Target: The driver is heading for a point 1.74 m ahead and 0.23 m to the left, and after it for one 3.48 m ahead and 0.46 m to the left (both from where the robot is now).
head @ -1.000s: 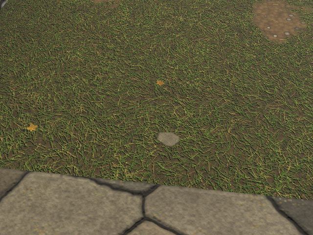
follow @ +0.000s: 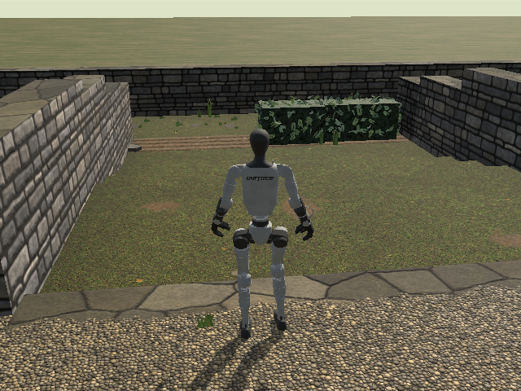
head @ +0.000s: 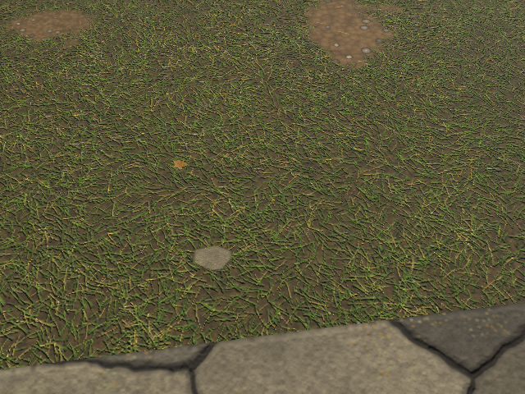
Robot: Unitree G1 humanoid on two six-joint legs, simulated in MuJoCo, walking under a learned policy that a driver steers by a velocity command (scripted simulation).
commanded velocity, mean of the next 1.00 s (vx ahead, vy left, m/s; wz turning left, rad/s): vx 0.20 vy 0.00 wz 0.20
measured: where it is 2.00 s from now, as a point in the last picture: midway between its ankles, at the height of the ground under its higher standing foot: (204, 346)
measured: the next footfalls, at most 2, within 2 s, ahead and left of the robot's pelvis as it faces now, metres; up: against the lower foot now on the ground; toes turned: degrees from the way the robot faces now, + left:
right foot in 0.24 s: -0.01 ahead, -0.14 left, +0.00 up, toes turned -6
left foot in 0.70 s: +0.07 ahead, +0.14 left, +0.00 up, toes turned +8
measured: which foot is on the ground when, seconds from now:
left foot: down 0.00-0.42, up 0.44-0.68, down 0.70-1.00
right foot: up 0.00-0.22, down 0.24-0.70, up 0.72-1.00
